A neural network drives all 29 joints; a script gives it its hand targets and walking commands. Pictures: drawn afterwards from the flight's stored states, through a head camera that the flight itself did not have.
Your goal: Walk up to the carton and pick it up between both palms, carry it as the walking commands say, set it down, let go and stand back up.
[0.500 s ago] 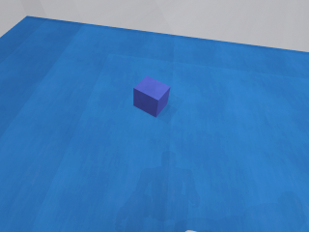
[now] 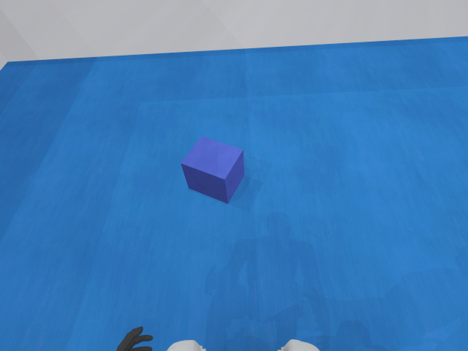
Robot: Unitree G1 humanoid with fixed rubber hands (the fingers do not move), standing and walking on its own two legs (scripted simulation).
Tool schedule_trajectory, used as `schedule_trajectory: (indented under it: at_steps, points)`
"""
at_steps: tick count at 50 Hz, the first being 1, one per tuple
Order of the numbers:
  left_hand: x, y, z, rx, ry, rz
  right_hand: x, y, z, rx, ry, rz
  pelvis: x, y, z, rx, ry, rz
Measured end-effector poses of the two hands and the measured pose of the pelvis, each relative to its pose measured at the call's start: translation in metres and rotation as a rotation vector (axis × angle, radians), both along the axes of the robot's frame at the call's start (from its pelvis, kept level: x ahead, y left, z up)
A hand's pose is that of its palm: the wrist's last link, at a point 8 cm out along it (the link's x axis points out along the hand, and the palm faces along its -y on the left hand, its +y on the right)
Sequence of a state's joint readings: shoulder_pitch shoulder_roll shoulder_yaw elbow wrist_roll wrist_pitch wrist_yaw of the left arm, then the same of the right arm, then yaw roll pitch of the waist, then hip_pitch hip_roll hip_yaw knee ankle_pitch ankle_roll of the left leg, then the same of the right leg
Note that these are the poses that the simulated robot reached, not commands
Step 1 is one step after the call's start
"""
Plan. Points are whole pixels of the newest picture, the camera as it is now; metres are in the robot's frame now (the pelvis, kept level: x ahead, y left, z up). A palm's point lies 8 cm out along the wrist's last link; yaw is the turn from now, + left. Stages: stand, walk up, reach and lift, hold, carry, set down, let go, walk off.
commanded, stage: walk up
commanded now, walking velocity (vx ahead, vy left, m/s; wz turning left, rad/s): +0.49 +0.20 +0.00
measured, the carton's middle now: (214, 169) +0.98 +0.13 -0.65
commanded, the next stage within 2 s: none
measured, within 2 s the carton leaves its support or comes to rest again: neither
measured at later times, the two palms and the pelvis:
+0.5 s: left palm (82, 296) +0.25 +0.33 -0.13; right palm (310, 271) +0.28 -0.14 -0.11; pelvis +0.23 +0.08 +0.01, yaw +1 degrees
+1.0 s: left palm (134, 192) +0.50 +0.27 -0.12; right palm (319, 212) +0.43 -0.20 -0.15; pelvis +0.42 +0.04 +0.01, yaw +0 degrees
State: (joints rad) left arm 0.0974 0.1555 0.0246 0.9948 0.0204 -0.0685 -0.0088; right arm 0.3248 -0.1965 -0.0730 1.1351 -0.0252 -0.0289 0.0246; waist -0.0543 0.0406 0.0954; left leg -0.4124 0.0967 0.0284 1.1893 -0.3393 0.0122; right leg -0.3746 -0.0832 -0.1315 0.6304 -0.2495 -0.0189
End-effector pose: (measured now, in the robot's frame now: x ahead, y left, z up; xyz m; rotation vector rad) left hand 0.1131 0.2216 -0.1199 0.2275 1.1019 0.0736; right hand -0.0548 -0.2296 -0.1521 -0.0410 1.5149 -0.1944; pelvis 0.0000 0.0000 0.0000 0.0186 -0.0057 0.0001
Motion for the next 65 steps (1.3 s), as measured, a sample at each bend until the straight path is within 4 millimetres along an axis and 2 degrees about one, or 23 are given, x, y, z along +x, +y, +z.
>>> schedule_trajectory:
  at_steps: [5, 10, 14, 17, 19, 21, 27, 31, 34, 38, 40, 43, 47, 51, 55, 58, 60, 62, 65]
  points:
    - [-0.034, 0.018, 0.003, 0.021, 0.151, 0.105, 0.133, -0.003, 0.013, -0.020, -0.217, 0.079, 0.042, 0.007, 0.011, -0.010, -0.009, -0.003]
    - [-0.058, 0.043, 0.001, 0.014, 0.289, 0.205, 0.246, 0.018, 0.032, -0.026, -0.353, 0.180, 0.088, 0.025, 0.014, -0.026, -0.009, 0.007]
    - [-0.057, 0.068, -0.011, -0.007, 0.371, 0.266, 0.321, 0.045, 0.039, -0.046, -0.421, 0.243, 0.133, 0.049, 0.006, -0.048, -0.005, 0.010]
    - [-0.036, 0.088, -0.025, -0.027, 0.419, 0.257, 0.357, 0.066, 0.039, -0.078, -0.464, 0.245, 0.164, 0.066, -0.003, -0.022, -0.007, 0.007]
    - [-0.006, 0.098, -0.027, -0.031, 0.407, 0.234, 0.363, 0.075, 0.040, -0.086, -0.458, 0.219, 0.181, 0.073, 0.000, -0.021, -0.007, 0.006]
    - [0.037, 0.106, -0.024, -0.030, 0.349, 0.208, 0.357, 0.081, 0.039, -0.082, -0.412, 0.191, 0.199, 0.079, 0.005, -0.020, -0.006, 0.007]
    - [0.185, 0.111, -0.010, -0.031, 0.146, 0.115, 0.315, 0.088, 0.038, -0.067, -0.208, 0.090, 0.252, 0.082, 0.017, -0.016, -0.001, 0.015]
    - [0.276, 0.096, -0.001, -0.043, 0.046, 0.039, 0.289, 0.084, 0.039, -0.058, -0.066, 0.023, 0.287, 0.075, 0.018, -0.010, -0.008, 0.008]
    - [0.337, 0.076, 0.003, -0.045, -0.001, -0.026, 0.282, 0.077, 0.035, -0.047, 0.020, -0.033, 0.317, 0.065, 0.014, -0.002, -0.012, -0.006]
    - [0.407, 0.048, 0.000, -0.019, -0.067, -0.086, 0.288, 0.064, 0.015, -0.014, 0.117, -0.095, 0.362, 0.046, -0.004, 0.018, -0.016, -0.010]
    - [0.429, 0.036, -0.003, -0.006, -0.100, -0.083, 0.303, 0.056, 0.004, 0.002, 0.153, -0.090, 0.378, 0.038, -0.012, 0.012, -0.014, 0.000]
    - [0.434, 0.027, -0.002, -0.011, -0.093, -0.045, 0.348, 0.043, -0.002, -0.001, 0.124, -0.043, 0.392, 0.034, -0.010, 0.016, -0.012, 0.015]
    - [0.410, 0.029, -0.001, -0.003, 0.011, 0.019, 0.427, 0.031, -0.002, -0.017, 0.000, 0.027, 0.407, 0.036, 0.001, 0.014, -0.019, 0.013]
    - [0.377, 0.051, -0.001, 0.026, 0.109, 0.100, 0.502, 0.032, 0.006, -0.036, -0.142, 0.082, 0.421, 0.042, 0.007, 0.010, -0.021, 0.008]
    - [0.347, 0.076, -0.006, 0.022, 0.202, 0.166, 0.561, 0.047, 0.019, -0.048, -0.253, 0.143, 0.434, 0.055, 0.009, -0.008, -0.020, 0.015]
    - [0.334, 0.093, -0.019, -0.011, 0.247, 0.210, 0.592, 0.065, 0.027, -0.072, -0.325, 0.183, 0.448, 0.069, 0.004, -0.029, -0.020, 0.015]
    - [0.332, 0.100, -0.026, -0.028, 0.279, 0.216, 0.603, 0.076, 0.032, -0.089, -0.357, 0.190, 0.456, 0.077, 0.003, -0.023, -0.028, 0.018]
    - [0.338, 0.104, -0.026, -0.039, 0.293, 0.219, 0.604, 0.085, 0.039, -0.094, -0.357, 0.182, 0.465, 0.081, 0.007, -0.021, -0.030, 0.020]
    - [0.358, 0.107, -0.019, -0.050, 0.269, 0.211, 0.598, 0.095, 0.042, -0.085, -0.316, 0.165, 0.478, 0.086, 0.015, -0.024, -0.027, 0.026]
